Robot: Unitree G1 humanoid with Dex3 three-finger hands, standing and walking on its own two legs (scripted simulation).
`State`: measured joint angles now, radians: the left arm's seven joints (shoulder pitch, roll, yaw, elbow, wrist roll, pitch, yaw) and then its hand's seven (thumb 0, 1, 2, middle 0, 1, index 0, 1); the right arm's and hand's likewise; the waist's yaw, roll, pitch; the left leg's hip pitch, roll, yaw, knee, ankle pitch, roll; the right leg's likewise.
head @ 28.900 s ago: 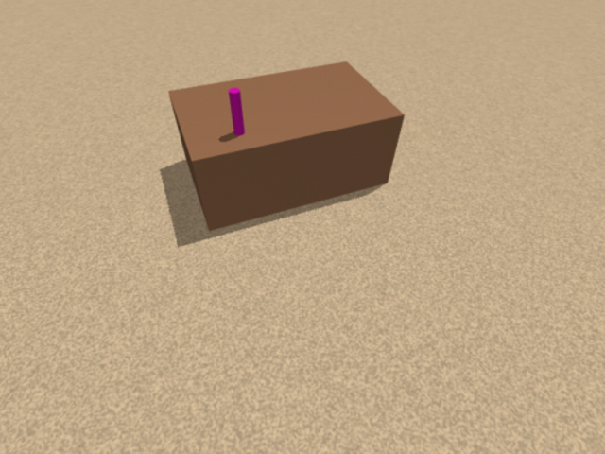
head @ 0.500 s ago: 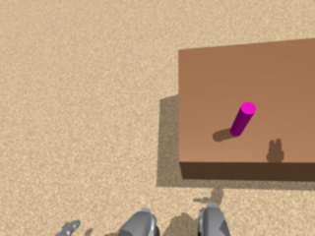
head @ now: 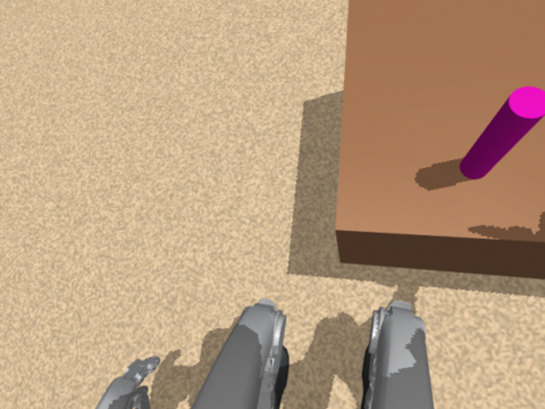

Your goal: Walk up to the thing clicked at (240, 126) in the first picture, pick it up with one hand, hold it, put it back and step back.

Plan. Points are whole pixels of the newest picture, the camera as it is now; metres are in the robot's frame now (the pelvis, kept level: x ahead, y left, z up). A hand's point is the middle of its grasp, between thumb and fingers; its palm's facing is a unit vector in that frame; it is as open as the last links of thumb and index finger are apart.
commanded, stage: close in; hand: right
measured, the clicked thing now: (496, 140) +0.50 -0.26 -0.08
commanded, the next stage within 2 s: rest palm in 0.56 s
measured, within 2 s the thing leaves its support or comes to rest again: neither
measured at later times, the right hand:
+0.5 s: hand (537, 143) +0.48 -0.29 -0.05, palm faces +0.31 +0.95 +0.00, open 16.3 cm
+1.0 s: hand (502, 146) +0.49 -0.26 -0.07, palm faces +0.34 +0.94 +0.00, open 14.8 cm
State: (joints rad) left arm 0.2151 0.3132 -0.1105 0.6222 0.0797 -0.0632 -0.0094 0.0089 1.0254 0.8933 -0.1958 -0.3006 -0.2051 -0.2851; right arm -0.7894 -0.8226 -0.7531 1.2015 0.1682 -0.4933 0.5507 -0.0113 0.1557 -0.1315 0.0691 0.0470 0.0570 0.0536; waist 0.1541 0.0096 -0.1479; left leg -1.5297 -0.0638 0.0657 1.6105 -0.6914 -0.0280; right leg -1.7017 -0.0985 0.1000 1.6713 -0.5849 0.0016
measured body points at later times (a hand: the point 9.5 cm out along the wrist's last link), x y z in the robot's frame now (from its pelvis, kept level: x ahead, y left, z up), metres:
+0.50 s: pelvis -0.02 +0.02 -0.07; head +0.19 -0.03 +0.32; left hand +0.09 +0.27 -0.19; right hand +0.46 -0.34 -0.05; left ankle +0.03 +0.14 -0.52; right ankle +0.06 -0.12 -0.52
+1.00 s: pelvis -0.02 +0.03 -0.09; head +0.19 -0.02 +0.30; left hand +0.07 +0.30 -0.21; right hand +0.47 -0.31 -0.07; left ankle +0.03 +0.14 -0.52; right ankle +0.06 -0.12 -0.52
